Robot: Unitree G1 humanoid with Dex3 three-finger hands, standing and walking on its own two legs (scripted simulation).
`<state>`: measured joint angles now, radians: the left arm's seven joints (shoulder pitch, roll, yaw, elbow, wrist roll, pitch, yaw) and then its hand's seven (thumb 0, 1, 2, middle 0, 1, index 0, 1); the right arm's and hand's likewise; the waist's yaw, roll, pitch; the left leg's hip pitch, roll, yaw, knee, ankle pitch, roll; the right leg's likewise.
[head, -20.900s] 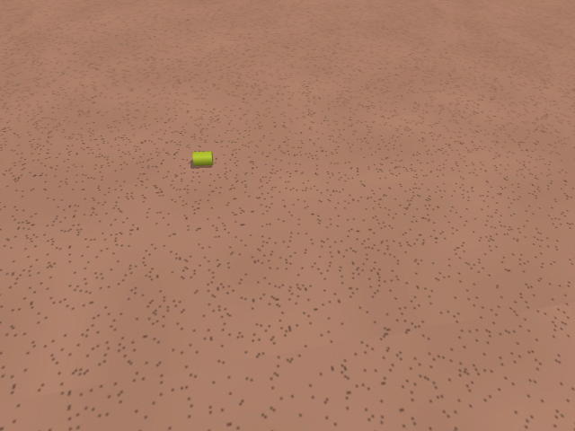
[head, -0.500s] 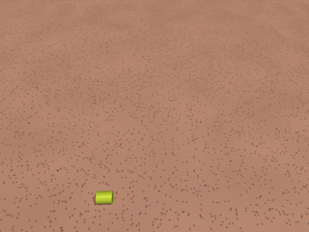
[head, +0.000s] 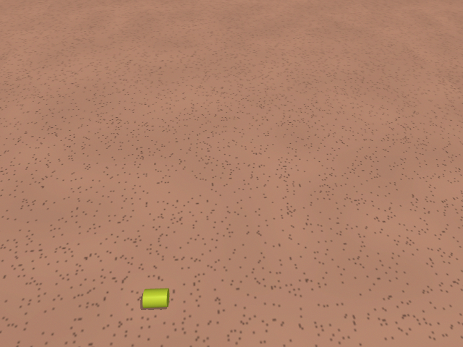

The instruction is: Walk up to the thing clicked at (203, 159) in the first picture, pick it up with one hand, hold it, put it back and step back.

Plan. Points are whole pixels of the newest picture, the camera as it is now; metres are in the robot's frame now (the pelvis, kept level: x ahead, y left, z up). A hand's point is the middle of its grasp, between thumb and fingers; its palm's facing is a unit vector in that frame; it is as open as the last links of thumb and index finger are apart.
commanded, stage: stand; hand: left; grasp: from above
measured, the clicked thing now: (156, 298) +0.45 +0.26 -0.75
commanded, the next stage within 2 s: rise first in 0.08 s
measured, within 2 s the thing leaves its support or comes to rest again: neither
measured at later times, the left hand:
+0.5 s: hand out of the picture +0.15 +0.26 -0.17, palm faces -0.04 -0.93 -0.37, open 10.3 cm
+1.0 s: hand out of the picture +0.12 +0.27 -0.22, palm faces -0.14 -0.87 -0.47, open 14.1 cm
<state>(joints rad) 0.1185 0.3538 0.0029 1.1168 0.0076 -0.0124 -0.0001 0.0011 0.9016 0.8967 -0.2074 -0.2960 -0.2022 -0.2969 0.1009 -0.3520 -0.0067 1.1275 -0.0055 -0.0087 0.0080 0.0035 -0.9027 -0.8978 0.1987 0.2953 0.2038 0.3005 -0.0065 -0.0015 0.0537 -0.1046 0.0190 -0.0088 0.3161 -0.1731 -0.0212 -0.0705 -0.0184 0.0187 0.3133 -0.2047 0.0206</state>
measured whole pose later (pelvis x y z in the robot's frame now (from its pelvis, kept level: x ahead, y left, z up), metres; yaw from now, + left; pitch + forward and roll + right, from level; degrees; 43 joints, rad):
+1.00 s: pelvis -0.01 +0.01 -0.09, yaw +0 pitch +17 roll -2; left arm 0.24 0.33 0.13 0.48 0.24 0.22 0.00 -0.01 -0.53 0.98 -0.09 -1.02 -0.08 -1.03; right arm 0.19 -0.23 -0.03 0.56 0.01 -0.13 -0.03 0.01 -0.90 -0.89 0.20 0.30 0.20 0.30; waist -0.03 0.01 -0.11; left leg -0.90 0.02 -0.04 1.12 -0.51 -0.02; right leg -0.84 0.00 0.00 1.08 -0.54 0.03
